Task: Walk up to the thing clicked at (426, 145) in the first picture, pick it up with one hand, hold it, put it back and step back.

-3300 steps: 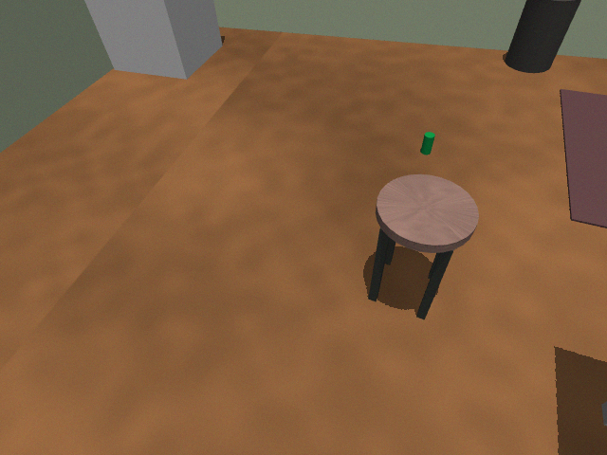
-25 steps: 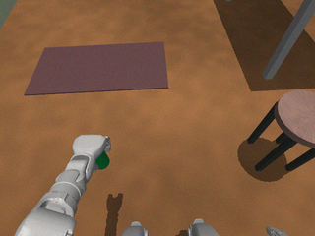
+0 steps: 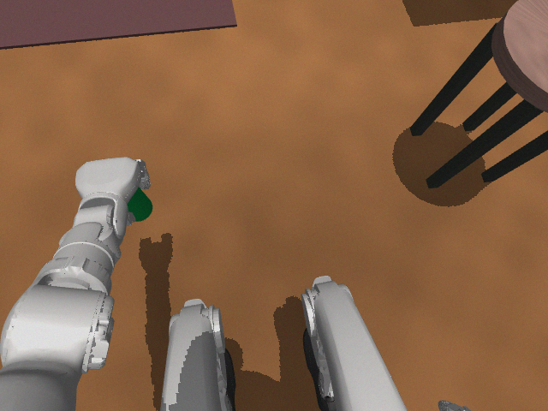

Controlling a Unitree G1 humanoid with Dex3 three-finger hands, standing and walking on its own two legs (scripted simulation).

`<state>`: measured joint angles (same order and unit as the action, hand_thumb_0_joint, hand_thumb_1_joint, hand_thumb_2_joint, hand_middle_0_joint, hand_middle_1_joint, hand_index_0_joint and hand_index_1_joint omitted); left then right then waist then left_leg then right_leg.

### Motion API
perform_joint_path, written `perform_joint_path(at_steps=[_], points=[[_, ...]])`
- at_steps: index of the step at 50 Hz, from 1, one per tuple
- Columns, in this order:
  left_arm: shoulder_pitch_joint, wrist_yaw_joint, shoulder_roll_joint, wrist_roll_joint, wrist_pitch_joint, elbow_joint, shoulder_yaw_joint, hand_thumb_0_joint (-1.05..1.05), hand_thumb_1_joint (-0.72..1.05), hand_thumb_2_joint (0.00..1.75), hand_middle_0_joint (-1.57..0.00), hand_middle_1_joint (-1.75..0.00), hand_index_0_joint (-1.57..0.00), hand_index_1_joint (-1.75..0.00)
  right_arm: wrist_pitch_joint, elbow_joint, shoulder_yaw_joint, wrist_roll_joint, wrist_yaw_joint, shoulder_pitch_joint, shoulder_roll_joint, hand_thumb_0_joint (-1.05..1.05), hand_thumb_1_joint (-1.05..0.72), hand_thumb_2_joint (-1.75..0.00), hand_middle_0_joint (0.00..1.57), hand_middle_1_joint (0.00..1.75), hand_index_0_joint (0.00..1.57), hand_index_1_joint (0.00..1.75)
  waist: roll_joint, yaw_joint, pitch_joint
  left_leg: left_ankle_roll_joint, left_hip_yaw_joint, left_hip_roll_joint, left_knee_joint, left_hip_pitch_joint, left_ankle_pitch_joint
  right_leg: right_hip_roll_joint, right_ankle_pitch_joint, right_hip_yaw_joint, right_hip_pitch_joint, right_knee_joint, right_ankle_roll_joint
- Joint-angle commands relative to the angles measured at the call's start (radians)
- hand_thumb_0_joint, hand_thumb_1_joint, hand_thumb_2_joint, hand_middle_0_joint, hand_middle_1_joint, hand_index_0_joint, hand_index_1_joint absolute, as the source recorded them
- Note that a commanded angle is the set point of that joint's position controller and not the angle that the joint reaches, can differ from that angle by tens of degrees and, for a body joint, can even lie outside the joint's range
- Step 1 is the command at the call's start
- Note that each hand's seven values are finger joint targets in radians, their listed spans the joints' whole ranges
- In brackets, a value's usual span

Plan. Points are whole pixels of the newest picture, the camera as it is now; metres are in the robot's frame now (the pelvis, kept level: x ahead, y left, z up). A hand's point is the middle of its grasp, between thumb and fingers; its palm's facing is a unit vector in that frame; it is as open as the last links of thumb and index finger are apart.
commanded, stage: crouch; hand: left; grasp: from above
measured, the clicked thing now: (129, 199) +0.48 +0.21 -0.16
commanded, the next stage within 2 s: lower in 1.22 s
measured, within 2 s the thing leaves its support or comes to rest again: neither
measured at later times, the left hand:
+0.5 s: hand (143, 206) +0.50 +0.21 -0.25, palm faces -0.44 -0.02 -0.90, open 7.8 cm
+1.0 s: hand (151, 205) +0.52 +0.21 -0.30, palm faces -0.43 -0.02 -0.90, open 7.8 cm
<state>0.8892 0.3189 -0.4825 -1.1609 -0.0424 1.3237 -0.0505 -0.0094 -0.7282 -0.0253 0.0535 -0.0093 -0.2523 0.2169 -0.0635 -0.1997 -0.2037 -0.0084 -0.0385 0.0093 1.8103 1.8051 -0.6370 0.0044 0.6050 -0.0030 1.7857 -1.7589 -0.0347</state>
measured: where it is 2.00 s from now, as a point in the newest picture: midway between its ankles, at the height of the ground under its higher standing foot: (275, 397)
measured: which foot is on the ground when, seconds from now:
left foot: down 0.00-1.00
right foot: down 0.00-1.00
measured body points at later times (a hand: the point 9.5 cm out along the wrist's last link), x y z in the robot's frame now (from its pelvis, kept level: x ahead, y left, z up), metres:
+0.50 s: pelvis -0.01 -0.01 -0.10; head +0.24 +0.03 +0.27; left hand +0.52 +0.21 -0.20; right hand +0.02 -0.29 -0.22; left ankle +0.07 +0.11 -0.48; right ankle +0.08 -0.14 -0.48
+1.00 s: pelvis -0.01 -0.01 -0.16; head +0.24 +0.03 +0.21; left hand +0.54 +0.21 -0.25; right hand -0.02 -0.27 -0.26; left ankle +0.07 +0.11 -0.48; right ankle +0.08 -0.14 -0.48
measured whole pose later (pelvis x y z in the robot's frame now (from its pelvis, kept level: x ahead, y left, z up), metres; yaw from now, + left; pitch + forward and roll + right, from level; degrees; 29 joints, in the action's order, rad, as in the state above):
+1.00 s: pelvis -0.01 -0.01 -0.16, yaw -4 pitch +37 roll -7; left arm 1.15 0.32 -0.73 -1.23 -0.10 1.50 0.01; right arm 0.00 -0.70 0.11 0.11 -0.10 -0.21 0.26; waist -0.01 -0.32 -0.06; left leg 0.02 -0.12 0.00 2.32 2.28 -0.69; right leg 0.02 0.65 0.05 2.24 -2.23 -0.03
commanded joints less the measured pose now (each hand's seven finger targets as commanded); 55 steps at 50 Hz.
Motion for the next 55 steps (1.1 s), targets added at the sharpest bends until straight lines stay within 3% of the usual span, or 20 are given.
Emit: perform_joint_path(at_steps=[1,2,4,6,7,9,11,15,22,26,30,33,34,37,40,43,45,50,54,55], points=[[0.457,0.058,-0.260,-0.015,-0.014,-0.204,0.056,0.00,0.66,0.63,-0.96,-0.74,-1.02,-0.68,-0.031,0.049,-0.069,0.013,0.006,-0.152,0.223,0.00,-0.91,-0.90,0.20,0.30,0.20,0.30,-0.152,-0.021,-0.665,0.000,-0.016,-0.020,-0.165,-0.412,0.122,0.021,-0.117,0.070,-0.223,0.122,0.083],[0.433,0.055,-0.239,-0.027,-0.011,-0.153,0.045,0.00,0.65,0.65,-0.97,-0.73,-1.02,-0.68,-0.033,0.037,-0.064,0.015,0.002,-0.158,0.234,0.00,-0.91,-0.90,0.20,0.30,0.20,0.30,-0.158,-0.035,-0.639,0.003,-0.030,-0.016,-0.151,-0.412,0.149,0.016,-0.129,0.077,-0.169,0.099,0.082],[0.485,0.061,-0.249,-0.024,-0.016,-0.188,0.051,0.00,0.65,0.63,-0.96,-0.75,-1.01,-0.70,-0.037,0.029,-0.062,0.023,-0.009,-0.172,0.235,0.00,-0.91,-0.90,0.20,0.30,0.20,0.30,-0.159,-0.048,-0.696,-0.005,-0.014,-0.017,-0.087,-0.398,0.220,0.018,-0.196,0.080,-0.183,0.067,0.078],[0.488,0.065,-0.292,-0.028,-0.014,-0.195,0.070,0.00,0.63,0.64,-0.95,-0.76,-1.00,-0.70,-0.036,0.032,-0.057,0.026,-0.019,-0.176,0.236,0.00,-0.91,-0.90,0.20,0.30,0.20,0.30,-0.188,-0.036,-0.741,-0.006,0.003,-0.023,-0.050,-0.377,0.263,0.018,-0.237,0.077,-0.211,0.038,0.077],[0.452,0.064,-0.277,-0.032,-0.008,-0.151,0.072,0.00,0.64,0.66,-0.95,-0.76,-1.01,-0.71,-0.037,0.028,-0.054,0.031,-0.025,-0.180,0.239,0.00,-0.92,-0.90,0.20,0.30,0.20,0.30,-0.187,-0.042,-0.711,-0.003,-0.006,-0.020,-0.039,-0.384,0.277,0.012,-0.237,0.080,-0.172,0.021,0.076],[0.520,0.060,-0.267,-0.030,-0.013,-0.180,0.064,0.00,0.65,0.67,-0.96,-0.76,-1.01,-0.71,-0.036,0.026,-0.057,0.034,-0.032,-0.177,0.241,0.00,-0.91,-0.90,0.20,0.30,0.20,0.30,-0.202,-0.061,-0.714,-0.004,-0.008,-0.017,-0.014,-0.375,0.269,0.016,-0.230,0.087,-0.130,0.001,0.078],[0.539,0.064,-0.323,-0.040,-0.015,-0.162,0.083,0.00,0.63,0.65,-0.96,-0.74,-1.01,-0.69,-0.032,0.028,-0.054,0.036,-0.036,-0.170,0.241,0.00,-0.92,-0.91,0.20,0.30,0.20,0.30,-0.222,-0.057,-0.696,-0.006,0.010,-0.022,0.013,-0.324,0.230,0.016,-0.216,0.082,-0.139,-0.013,0.077],[0.581,0.059,-0.334,-0.033,-0.020,-0.147,0.082,0.00,0.66,0.66,-0.98,-0.73,-1.03,-0.68,-0.030,0.026,-0.045,0.041,-0.046,-0.167,0.240,0.00,-0.92,-0.91,0.20,0.30,0.20,0.30,-0.204,-0.078,-0.688,-0.012,0.020,-0.023,0.060,-0.243,0.187,0.020,-0.199,0.082,-0.137,-0.045,0.073],[0.585,0.040,-0.362,-0.036,-0.031,-0.105,0.079,0.00,0.67,0.68,-0.99,-0.74,-1.04,-0.69,-0.014,0.025,-0.035,0.047,-0.063,-0.174,0.248,0.00,-0.92,-0.91,0.20,0.30,0.20,0.30,-0.207,-0.079,-0.690,-0.017,0.029,-0.021,0.138,-0.176,0.218,0.032,-0.243,0.081,-0.136,-0.103,0.068],[0.573,0.035,-0.378,-0.042,-0.034,-0.042,0.079,0.00,0.69,0.66,-1.00,-0.74,-1.05,-0.69,-0.005,0.019,-0.023,0.050,-0.069,-0.174,0.254,0.00,-0.92,-0.91,0.20,0.30,0.20,0.30,-0.191,-0.084,-0.635,-0.017,0.027,-0.020,0.165,-0.127,0.206,0.036,-0.230,0.089,-0.099,-0.134,0.068],[0.609,0.038,-0.369,-0.049,-0.046,-0.021,0.070,0.00,0.68,0.66,-0.99,-0.73,-1.03,-0.68,-0.001,0.025,-0.010,0.051,-0.072,-0.177,0.267,0.00,-0.91,-0.90,0.20,0.30,0.20,0.30,-0.210,-0.110,-0.603,-0.013,0.013,-0.019,0.176,-0.103,0.155,0.038,-0.175,0.114,-0.031,-0.166,0.073],[0.604,0.040,-0.400,-0.055,-0.050,-0.010,0.075,0.00,0.66,0.65,-0.97,-0.74,-1.02,-0.69,-0.002,0.025,0.005,0.054,-0.073,-0.178,0.275,0.00,-0.91,-0.90,0.20,0.30,0.20,0.30,-0.228,-0.106,-0.590,-0.010,0.008,-0.019,0.189,-0.104,0.164,0.037,-0.180,0.122,-0.015,-0.189,0.073],[0.671,0.044,-0.433,-0.056,-0.056,-0.065,0.090,0.00,0.66,0.65,-0.97,-0.74,-1.01,-0.69,-0.002,0.026,0.005,0.053,-0.073,-0.178,0.283,0.00,-0.91,-0.90,0.20,0.30,0.20,0.30,-0.262,-0.105,-0.634,-0.008,0.005,-0.019,0.195,-0.110,0.168,0.036,-0.184,0.123,-0.009,-0.207,0.075],[0.637,0.049,-0.407,-0.062,-0.047,0.021,0.078,0.00,0.65,0.66,-0.96,-0.74,-1.01,-0.69,-0.003,0.026,0.017,0.058,-0.074,-0.186,0.285,0.00,-0.92,-0.90,0.20,0.30,0.20,0.30,-0.236,-0.129,-0.577,-0.010,0.001,-0.019,0.211,-0.089,0.159,0.035,-0.182,0.130,0.014,-0.216,0.072],[0.672,0.048,-0.461,-0.060,-0.053,-0.017,0.091,0.00,0.64,0.64,-0.97,-0.70,-1.01,-0.66,-0.004,0.030,0.026,0.060,-0.073,-0.172,0.289,0.00,-0.91,-0.90,0.20,0.30,0.20,0.30,-0.275,-0.120,-0.600,-0.009,0.001,-0.019,0.223,-0.077,0.130,0.039,-0.152,0.136,0.031,-0.234,0.076],[0.665,0.049,-0.451,-0.066,-0.051,0.011,0.081,0.00,0.65,0.69,-0.98,-0.73,-1.02,-0.69,-0.004,0.030,0.037,0.065,-0.075,-0.184,0.290,0.00,-0.92,-0.90,0.20,0.30,0.20,0.30,-0.256,-0.141,-0.602,-0.012,0.003,-0.020,0.252,-0.066,0.146,0.043,-0.173,0.139,0.011,-0.243,0.072],[0.694,0.051,-0.493,-0.064,-0.053,-0.029,0.098,0.00,0.67,0.70,-0.99,-0.73,-1.03,-0.69,-0.003,0.031,0.042,0.061,-0.075,-0.183,0.298,0.00,-0.91,-0.90,0.20,0.30,0.20,0.30,-0.284,-0.125,-0.617,-0.011,0.004,-0.021,0.254,-0.053,0.152,0.041,-0.179,0.139,0.019,-0.256,0.073],[0.676,0.048,-0.467,-0.059,-0.045,0.024,0.079,0.00,0.69,0.73,-1.01,-0.75,-1.04,-0.72,-0.001,0.030,0.057,0.064,-0.077,-0.178,0.295,0.00,-0.91,-0.90,0.20,0.30,0.20,0.30,-0.272,-0.142,-0.573,-0.012,-0.001,-0.018,0.271,-0.021,0.141,0.048,-0.173,0.150,0.036,-0.270,0.074],[0.665,0.039,-0.476,-0.063,-0.045,0.034,0.074,0.00,0.70,0.75,-1.02,-0.76,-1.05,-0.73,0.000,0.029,0.067,0.070,-0.079,-0.181,0.301,0.00,-0.92,-0.90,0.20,0.30,0.20,0.30,-0.258,-0.149,-0.558,-0.016,0.004,-0.017,0.294,-0.002,0.136,0.050,-0.176,0.148,0.021,-0.269,0.068],[0.722,0.039,-0.509,-0.059,-0.052,-0.022,0.083,0.00,0.71,0.74,-1.03,-0.76,-1.06,-0.72,0.002,0.029,0.064,0.066,-0.078,-0.180,0.304,0.00,-0.91,-0.90,0.20,0.30,0.20,0.30,-0.284,-0.140,-0.597,-0.016,0.007,-0.017,0.302,-0.002,0.144,0.052,-0.184,0.145,0.011,-0.275,0.070]])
